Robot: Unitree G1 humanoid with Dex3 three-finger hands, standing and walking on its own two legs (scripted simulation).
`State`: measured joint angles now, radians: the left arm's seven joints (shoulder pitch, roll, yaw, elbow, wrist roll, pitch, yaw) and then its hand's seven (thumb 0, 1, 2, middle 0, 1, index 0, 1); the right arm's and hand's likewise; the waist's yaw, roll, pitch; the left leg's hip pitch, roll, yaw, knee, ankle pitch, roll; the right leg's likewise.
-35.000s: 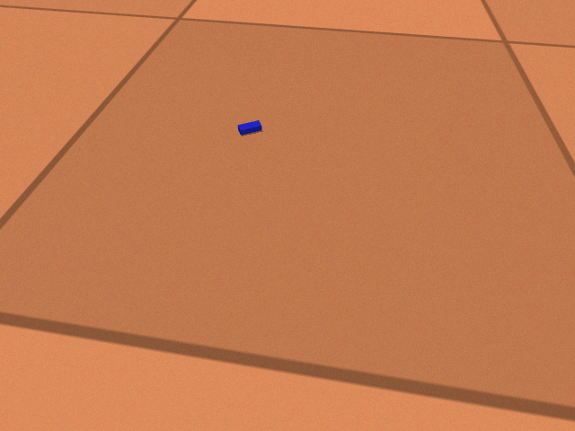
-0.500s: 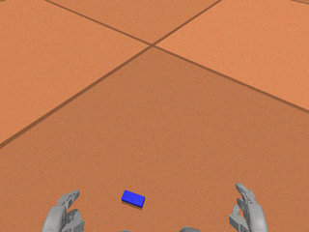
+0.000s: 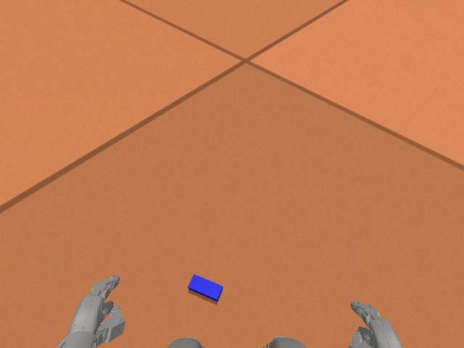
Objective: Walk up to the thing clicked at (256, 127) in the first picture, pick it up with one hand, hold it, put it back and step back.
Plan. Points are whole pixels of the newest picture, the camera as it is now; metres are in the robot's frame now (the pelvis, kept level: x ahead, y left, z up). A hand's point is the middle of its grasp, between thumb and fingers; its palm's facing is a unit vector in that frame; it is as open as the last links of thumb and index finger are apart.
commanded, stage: stand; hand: left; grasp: from above
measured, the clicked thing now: (205, 287) +0.42 +0.10 -0.71
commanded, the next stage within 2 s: none
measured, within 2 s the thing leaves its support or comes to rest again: neither
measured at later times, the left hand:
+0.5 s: hand out of the picture +0.03 +0.24 -0.12, palm faces +0.05 -0.95 -0.32, open 7.4 cm
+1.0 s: hand out of the picture +0.05 +0.23 -0.11, palm faces +0.05 -0.94 -0.34, open 7.4 cm
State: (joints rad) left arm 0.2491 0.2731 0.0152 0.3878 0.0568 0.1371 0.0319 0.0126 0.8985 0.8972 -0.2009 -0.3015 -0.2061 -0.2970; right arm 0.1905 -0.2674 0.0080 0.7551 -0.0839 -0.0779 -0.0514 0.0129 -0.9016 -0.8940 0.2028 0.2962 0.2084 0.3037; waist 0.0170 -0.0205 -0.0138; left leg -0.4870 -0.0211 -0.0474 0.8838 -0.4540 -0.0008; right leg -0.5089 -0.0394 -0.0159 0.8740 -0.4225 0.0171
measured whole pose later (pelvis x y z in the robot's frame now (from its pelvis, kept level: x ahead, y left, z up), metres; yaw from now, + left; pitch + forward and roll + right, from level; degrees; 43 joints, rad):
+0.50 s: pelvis +0.00 +0.00 +0.04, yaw +1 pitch -4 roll +0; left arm 0.22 0.27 0.04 1.05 0.04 0.02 0.03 0.01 0.90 0.90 -0.20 -0.30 -0.21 -0.30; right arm 0.18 -0.27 -0.03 1.04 -0.03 0.00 -0.02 0.01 -0.90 -0.89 0.20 0.30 0.21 0.30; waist 0.02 0.01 0.06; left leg -0.16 -0.02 -0.07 0.49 -0.26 0.00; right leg -0.17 -0.05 -0.04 0.47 -0.23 0.03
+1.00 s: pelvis -0.01 -0.01 +0.05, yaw +1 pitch -5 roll +0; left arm 0.14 0.29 0.04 1.14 0.03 0.00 0.02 0.01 0.90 0.90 -0.20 -0.30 -0.21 -0.30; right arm 0.16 -0.31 -0.03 1.12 -0.02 0.01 -0.02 0.01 -0.91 -0.89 0.20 0.30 0.20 0.30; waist 0.01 0.02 0.07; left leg -0.09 0.00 -0.08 0.37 -0.20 -0.02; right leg -0.10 -0.02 -0.05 0.36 -0.17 0.01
